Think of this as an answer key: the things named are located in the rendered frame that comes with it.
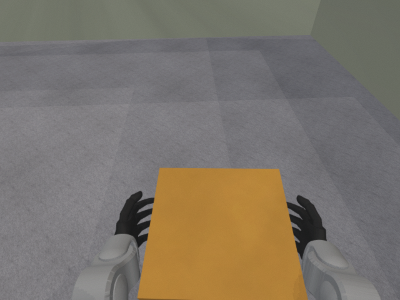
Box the right robot forearm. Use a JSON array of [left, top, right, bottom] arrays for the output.
[[301, 240, 381, 300]]

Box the left robot forearm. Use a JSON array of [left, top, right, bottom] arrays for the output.
[[71, 234, 141, 300]]

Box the left robot hand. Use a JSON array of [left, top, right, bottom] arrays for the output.
[[114, 191, 154, 248]]

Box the right robot hand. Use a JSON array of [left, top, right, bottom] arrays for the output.
[[286, 195, 327, 259]]

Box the carton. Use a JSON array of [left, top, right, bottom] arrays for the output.
[[137, 168, 308, 300]]

